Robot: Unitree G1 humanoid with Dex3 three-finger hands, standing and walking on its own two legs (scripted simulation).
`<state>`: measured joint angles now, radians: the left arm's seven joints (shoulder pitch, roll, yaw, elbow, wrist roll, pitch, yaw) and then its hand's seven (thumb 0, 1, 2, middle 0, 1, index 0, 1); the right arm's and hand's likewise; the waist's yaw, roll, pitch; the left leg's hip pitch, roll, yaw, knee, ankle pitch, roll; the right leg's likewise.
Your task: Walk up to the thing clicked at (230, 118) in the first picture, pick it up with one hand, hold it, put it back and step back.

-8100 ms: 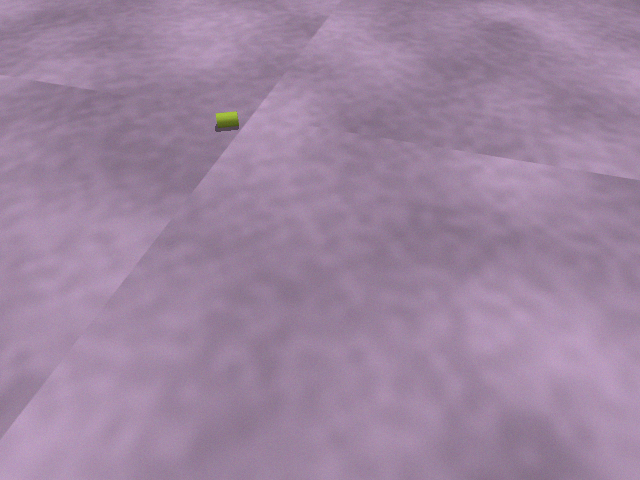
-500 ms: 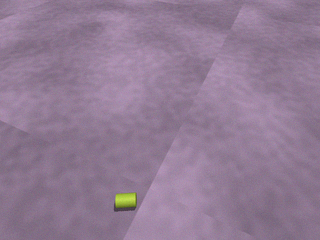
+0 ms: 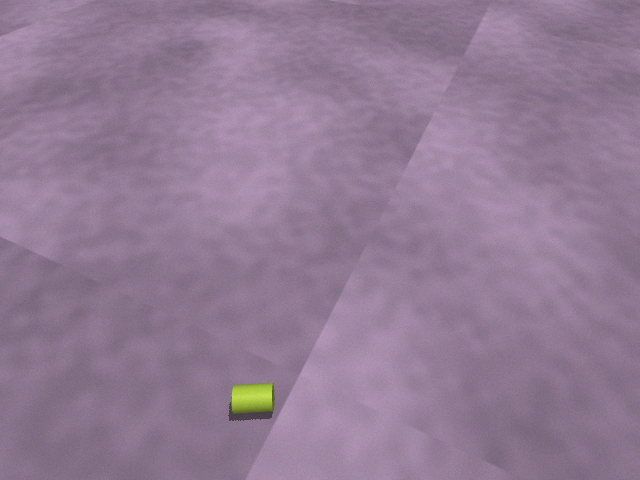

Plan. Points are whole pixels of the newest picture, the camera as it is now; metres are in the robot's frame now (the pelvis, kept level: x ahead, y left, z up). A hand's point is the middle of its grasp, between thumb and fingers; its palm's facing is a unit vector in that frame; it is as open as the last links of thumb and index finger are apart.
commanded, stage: stand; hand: left
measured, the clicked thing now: (253, 398) +0.49 +0.21 -0.74
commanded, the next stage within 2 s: walk up in 1.30 s
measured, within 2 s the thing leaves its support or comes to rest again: neither
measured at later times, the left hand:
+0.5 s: hand out of the picture +0.08 +0.25 -0.16, palm faces -0.04 -0.94 -0.34, open 7.3 cm
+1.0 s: hand out of the picture +0.08 +0.25 -0.16, palm faces -0.03 -0.94 -0.35, open 7.3 cm
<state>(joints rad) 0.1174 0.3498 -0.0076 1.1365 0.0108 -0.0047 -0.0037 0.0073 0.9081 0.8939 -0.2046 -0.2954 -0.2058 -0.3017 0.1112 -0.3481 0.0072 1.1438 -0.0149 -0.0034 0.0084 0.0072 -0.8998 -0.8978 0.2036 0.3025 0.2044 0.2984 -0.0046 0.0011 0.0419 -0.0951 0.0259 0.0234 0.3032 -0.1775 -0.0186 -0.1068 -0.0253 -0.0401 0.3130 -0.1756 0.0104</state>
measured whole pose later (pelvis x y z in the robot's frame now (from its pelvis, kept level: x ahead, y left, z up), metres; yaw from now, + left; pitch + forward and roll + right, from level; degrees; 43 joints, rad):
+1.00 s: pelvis +0.01 +0.00 +0.00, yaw +0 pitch -2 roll +0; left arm 0.11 0.35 -0.01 1.13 0.01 -0.01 0.00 0.01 0.91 0.89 -0.20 -0.30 -0.21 -0.30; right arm 0.11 -0.35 0.01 1.13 -0.01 -0.01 0.00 0.01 -0.90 -0.90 0.20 0.30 0.20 0.30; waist 0.00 0.00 0.04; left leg -0.07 0.03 0.03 0.29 -0.19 -0.02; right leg -0.08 -0.03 -0.04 0.31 -0.19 0.01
